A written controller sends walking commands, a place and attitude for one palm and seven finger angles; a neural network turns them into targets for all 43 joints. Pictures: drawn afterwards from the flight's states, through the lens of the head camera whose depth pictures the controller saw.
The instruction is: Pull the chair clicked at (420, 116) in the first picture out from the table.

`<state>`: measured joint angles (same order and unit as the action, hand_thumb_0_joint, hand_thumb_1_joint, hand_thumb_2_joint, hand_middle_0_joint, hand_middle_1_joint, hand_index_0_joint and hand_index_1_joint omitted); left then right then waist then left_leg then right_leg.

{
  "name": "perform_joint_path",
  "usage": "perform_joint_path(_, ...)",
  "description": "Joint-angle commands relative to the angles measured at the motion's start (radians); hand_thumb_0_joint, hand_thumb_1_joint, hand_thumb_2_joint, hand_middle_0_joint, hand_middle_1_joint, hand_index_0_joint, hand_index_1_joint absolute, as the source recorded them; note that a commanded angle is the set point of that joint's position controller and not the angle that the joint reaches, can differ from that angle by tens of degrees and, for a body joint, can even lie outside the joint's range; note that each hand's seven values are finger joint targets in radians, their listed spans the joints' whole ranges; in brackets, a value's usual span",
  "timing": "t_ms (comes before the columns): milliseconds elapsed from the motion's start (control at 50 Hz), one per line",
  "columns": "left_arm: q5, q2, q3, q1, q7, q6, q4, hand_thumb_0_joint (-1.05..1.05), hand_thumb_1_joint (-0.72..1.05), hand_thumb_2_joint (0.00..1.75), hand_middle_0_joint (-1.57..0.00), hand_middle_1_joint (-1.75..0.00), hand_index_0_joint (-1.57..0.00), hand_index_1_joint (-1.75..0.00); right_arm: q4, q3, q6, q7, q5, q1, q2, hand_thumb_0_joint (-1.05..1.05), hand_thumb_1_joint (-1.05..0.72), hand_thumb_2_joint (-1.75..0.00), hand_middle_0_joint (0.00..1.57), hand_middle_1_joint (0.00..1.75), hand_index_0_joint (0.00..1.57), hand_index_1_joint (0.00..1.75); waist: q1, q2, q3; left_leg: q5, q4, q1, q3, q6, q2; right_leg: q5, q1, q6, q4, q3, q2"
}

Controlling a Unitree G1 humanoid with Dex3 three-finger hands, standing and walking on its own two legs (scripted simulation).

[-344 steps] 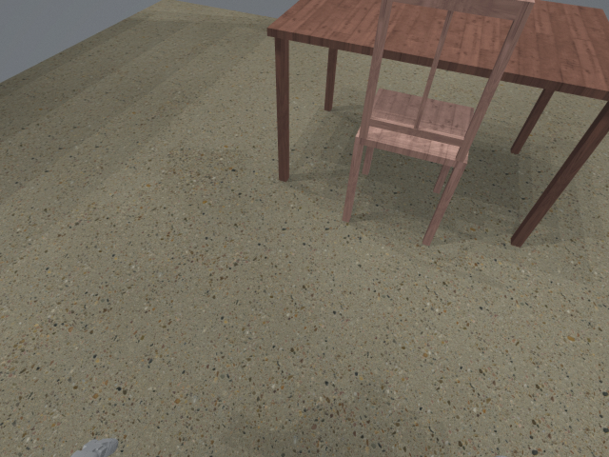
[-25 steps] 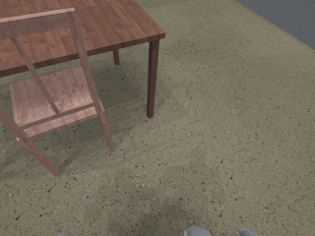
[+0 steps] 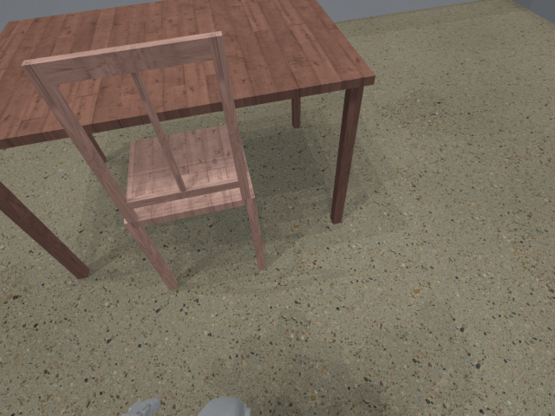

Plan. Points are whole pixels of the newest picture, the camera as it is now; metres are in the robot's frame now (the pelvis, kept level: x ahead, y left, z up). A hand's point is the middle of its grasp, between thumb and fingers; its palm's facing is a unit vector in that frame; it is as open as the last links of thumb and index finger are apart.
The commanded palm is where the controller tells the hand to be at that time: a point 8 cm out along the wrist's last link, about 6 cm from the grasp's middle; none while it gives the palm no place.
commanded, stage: turn to face it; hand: left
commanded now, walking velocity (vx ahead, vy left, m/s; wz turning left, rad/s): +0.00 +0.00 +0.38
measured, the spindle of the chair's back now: (162, 140) +0.71 +0.31 -0.05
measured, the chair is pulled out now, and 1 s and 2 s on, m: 0.00 0.00 0.00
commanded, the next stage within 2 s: take the last steps up to it in 0.32 s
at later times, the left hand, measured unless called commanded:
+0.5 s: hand out of the picture +0.01 +0.27 -0.17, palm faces +0.21 -0.95 -0.23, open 7.4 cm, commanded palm none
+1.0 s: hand out of the picture +0.00 +0.15 -0.16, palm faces +0.26 -0.95 -0.18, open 7.3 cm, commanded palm none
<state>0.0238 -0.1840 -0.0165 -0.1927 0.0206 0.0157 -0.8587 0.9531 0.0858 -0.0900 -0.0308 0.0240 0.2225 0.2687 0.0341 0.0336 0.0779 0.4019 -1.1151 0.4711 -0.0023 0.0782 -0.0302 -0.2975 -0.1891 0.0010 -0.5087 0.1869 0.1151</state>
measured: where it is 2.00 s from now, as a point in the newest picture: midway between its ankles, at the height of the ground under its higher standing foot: (276, 380)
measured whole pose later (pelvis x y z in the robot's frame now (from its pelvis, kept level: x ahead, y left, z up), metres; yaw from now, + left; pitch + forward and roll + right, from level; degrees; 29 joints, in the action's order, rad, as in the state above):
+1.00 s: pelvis +0.10 +0.01 +0.00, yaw +12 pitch +0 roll +1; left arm 0.02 -0.09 -0.01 -0.44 0.02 -0.05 -1.13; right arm 1.09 0.06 -0.01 -0.01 0.03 0.32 0.20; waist 0.01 0.04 0.01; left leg 0.24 -1.03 0.57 0.03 0.01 -0.10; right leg -0.30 0.01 0.07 -0.29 0.11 -0.03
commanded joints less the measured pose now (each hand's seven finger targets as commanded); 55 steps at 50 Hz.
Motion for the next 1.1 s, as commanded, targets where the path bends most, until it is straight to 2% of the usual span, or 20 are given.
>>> perform_joint_path(0,0.004,-0.235,-0.07,-0.077,0.014,-0.02,0.028,0.0,0.9,0.9,-0.2,-0.3,-0.2,-0.3,-0.102,-0.006,0.031,0.0,-0.009,-0.11,0.041,0.0,-0.9,-0.9,0.2,0.3,0.2,0.3,-0.068,-0.233,-0.076,0.049,0.183,0.008,0.053,-0.007,0.002,0.472,0.105,0.125,0.141,-0.121,0.242)
perform_joint_path(60,0.007,-0.254,-0.081,-0.091,0.013,-0.015,0.009,0.0,0.9,0.9,-0.2,-0.3,-0.2,-0.3,-0.102,-0.017,0.047,0.004,-0.014,-0.102,0.033,0.0,-0.9,-0.9,0.2,0.3,0.2,0.3,-0.076,-0.263,-0.117,0.055,0.354,-0.079,0.091,-0.028,0.017,0.561,0.129,0.123,0.078,-0.103,0.248)
perform_joint_path(120,-0.007,-0.243,-0.081,-0.082,0.009,-0.004,-0.011,0.0,0.9,0.9,-0.2,-0.3,-0.2,-0.3,-0.077,-0.013,0.064,0.01,-0.011,-0.01,0.071,0.0,-0.9,-0.9,0.2,0.3,0.2,0.3,-0.015,-0.185,-0.146,-0.208,0.681,-0.323,0.097,-0.056,0.008,0.462,0.015,0.031,-0.089,-0.038,0.208)
perform_joint_path(140,-0.015,-0.194,-0.076,-0.097,0.004,0.002,0.008,0.0,0.9,0.9,-0.2,-0.3,-0.2,-0.3,-0.075,0.008,0.077,0.013,-0.001,0.043,0.168,0.0,-0.9,-0.9,0.2,0.3,0.2,0.3,0.012,0.074,-0.204,-0.48,0.746,-0.501,-0.139,-0.13,-0.182,0.173,-0.178,-0.039,-0.294,0.009,0.111)
perform_joint_path(160,-0.014,-0.126,-0.049,-0.069,0.001,0.006,0.045,0.0,0.9,0.9,-0.2,-0.3,-0.2,-0.3,-0.068,0.024,0.074,0.02,-0.005,0.086,0.251,0.0,-0.9,-0.9,0.2,0.3,0.2,0.3,0.027,0.291,-0.188,-0.884,0.757,-0.528,-0.354,-0.262,-0.392,-0.378,-0.367,-0.085,-0.467,-0.037,0.018)
perform_joint_path(200,-0.011,-0.141,-0.048,-0.005,0.012,0.021,0.024,0.0,0.9,0.9,-0.2,-0.3,-0.2,-0.3,-0.05,0.014,0.075,0.046,-0.004,0.075,0.218,0.0,-0.9,-0.9,0.2,0.3,0.2,0.3,0.029,0.214,-0.172,-0.827,0.737,-0.451,-0.297,-0.297,-0.345,-0.327,-0.371,-0.065,-0.61,-0.164,0.012)
perform_joint_path(240,-0.012,-0.151,-0.055,-0.015,-0.001,0.019,-0.02,0.0,0.9,0.9,-0.2,-0.3,-0.2,-0.3,-0.068,-0.009,0.077,0.051,-0.003,-0.028,0.149,0.0,-0.9,-0.9,0.2,0.3,0.2,0.3,-0.014,0.133,-0.091,-0.756,0.758,-0.366,-0.184,-0.256,-0.252,-0.176,-0.348,-0.069,-0.644,-0.176,0.014)
perform_joint_path(300,-0.012,-0.153,-0.054,-0.071,-0.006,0.02,-0.057,0.0,0.9,0.9,-0.2,-0.3,-0.2,-0.3,-0.073,-0.022,0.088,0.051,-0.013,-0.044,0.122,0.0,-0.9,-0.9,0.2,0.3,0.2,0.3,-0.035,0.12,-0.106,-0.763,0.778,-0.38,-0.11,-0.228,-0.198,-0.091,-0.31,-0.079,-0.622,-0.162,0.002)
perform_joint_path(400,-0.011,-0.142,-0.047,-0.043,0.0,0.023,-0.056,0.0,0.9,0.9,-0.2,-0.3,-0.2,-0.3,-0.054,-0.02,0.087,0.053,-0.012,0.003,0.107,0.0,-0.9,-0.9,0.2,0.3,0.2,0.3,-0.02,0.084,-0.106,-0.69,0.801,-0.414,-0.17,-0.253,-0.203,-0.093,-0.297,-0.085,-0.52,-0.168,-0.016)
perform_joint_path(500,0.001,-0.111,-0.031,0.005,-0.014,0.006,-0.058,0.0,0.9,0.9,-0.2,-0.3,-0.2,-0.3,-0.013,-0.018,0.099,0.053,0.002,0.083,0.08,0.0,-0.9,-0.9,0.2,0.3,0.2,0.3,0.017,0.083,-0.048,-0.139,0.909,-0.377,-0.291,-0.279,-0.224,-0.133,-0.294,-0.055,-0.389,-0.167,-0.034)
perform_joint_path(580,0.002,-0.084,-0.025,0.011,-0.028,-0.008,-0.06,0.0,0.9,0.9,-0.2,-0.3,-0.2,-0.3,0.013,-0.012,0.103,0.053,0.009,0.092,0.09,0.0,-0.9,-0.9,0.2,0.3,0.2,0.3,0.016,0.093,0.001,0.093,0.941,-0.296,-0.322,-0.272,-0.221,-0.154,-0.218,-0.028,-0.228,-0.144,-0.051)
perform_joint_path(660,0.0,-0.072,-0.032,-0.143,-0.03,-0.029,-0.127,0.0,0.9,0.9,-0.2,-0.3,-0.2,-0.3,0.036,-0.019,0.103,0.052,0.002,0.071,0.067,0.0,-0.9,-0.9,0.2,0.3,0.2,0.3,-0.059,0.024,-0.014,0.148,0.81,-0.126,-0.237,-0.208,-0.142,-0.01,0.099,-0.013,0.083,-0.114,-0.091)
perform_joint_path(680,0.005,-0.106,-0.041,-0.198,-0.024,-0.04,-0.149,0.0,0.9,0.9,-0.2,-0.3,-0.2,-0.3,0.039,-0.026,0.107,0.05,-0.004,0.079,0.026,0.0,-0.9,-0.9,0.2,0.3,0.2,0.3,-0.081,-0.067,-0.017,0.155,0.665,-0.003,-0.169,-0.169,-0.075,-0.091,0.229,0.009,0.172,-0.216,-0.019)
perform_joint_path(700,0.012,-0.18,-0.057,-0.255,-0.012,-0.044,-0.161,0.0,0.9,0.9,-0.2,-0.3,-0.2,-0.3,0.023,-0.043,0.112,0.046,-0.014,0.076,-0.041,0.0,-0.9,-0.9,0.2,0.3,0.2,0.3,-0.106,-0.282,-0.001,0.159,0.41,0.182,-0.011,-0.118,0.05,-0.307,0.312,0.089,0.315,-0.502,0.18)
perform_joint_path(720,-0.004,-0.215,-0.069,-0.307,-0.005,-0.045,-0.162,0.0,0.9,0.9,-0.2,-0.3,-0.2,-0.3,-0.014,-0.033,0.109,0.039,-0.002,0.006,0.009,0.0,-0.9,-0.9,0.2,0.3,0.2,0.3,-0.143,-0.31,0.027,0.185,0.22,0.233,0.001,-0.115,0.029,-0.483,0.208,0.175,0.43,-0.683,0.3)
perform_joint_path(740,-0.009,-0.184,-0.064,-0.286,-0.002,-0.052,-0.167,0.0,0.9,0.9,-0.2,-0.3,-0.2,-0.3,-0.011,-0.021,0.104,0.033,0.004,-0.034,0.031,0.0,-0.9,-0.9,0.2,0.3,0.2,0.3,-0.126,-0.256,0.089,0.105,0.111,0.246,-0.035,-0.122,-0.006,-0.521,0.105,0.192,0.473,-0.698,0.287)
perform_joint_path(780,-0.007,-0.109,-0.046,-0.182,-0.001,-0.062,-0.154,0.0,0.9,0.9,-0.2,-0.3,-0.2,-0.3,0.029,-0.012,0.097,0.022,0.006,0.021,0.009,0.0,-0.9,-0.9,0.2,0.3,0.2,0.3,-0.045,-0.103,0.117,-0.04,0.027,0.212,-0.024,-0.105,-0.043,-0.32,0.029,0.169,0.438,-0.499,0.213)
perform_joint_path(840,-0.009,-0.05,-0.03,-0.193,0.001,-0.083,-0.17,0.0,0.9,0.9,-0.2,-0.3,-0.2,-0.3,0.072,-0.017,0.096,0.019,0.01,0.095,-0.035,0.0,-0.9,-0.9,0.2,0.3,0.2,0.3,-0.016,-0.114,0.059,-0.156,0.002,0.169,0.009,-0.081,-0.055,0.028,0.065,0.143,0.386,-0.287,0.123)
perform_joint_path(940,-0.004,-0.038,-0.021,-0.312,0.008,-0.102,-0.244,0.0,0.9,0.9,-0.2,-0.3,-0.2,-0.3,0.049,-0.022,0.106,0.017,0.005,-0.004,-0.057,0.0,-0.9,-0.9,0.2,0.3,0.2,0.3,-0.042,-0.117,0.038,-0.173,0.085,0.24,0.053,-0.07,-0.066,0.453,0.19,0.164,0.313,-0.236,0.119)
perform_joint_path(1080,0.0,-0.034,-0.018,-0.385,0.018,-0.094,-0.303,0.0,0.9,0.9,-0.2,-0.3,-0.2,-0.3,0.019,-0.041,0.129,0.011,-0.003,-0.15,-0.096,0.0,-0.9,-0.9,0.2,0.3,0.2,0.3,-0.068,-0.151,0.066,-0.157,0.365,0.094,0.132,-0.115,-0.012,0.723,0.201,0.157,0.243,-0.206,0.1)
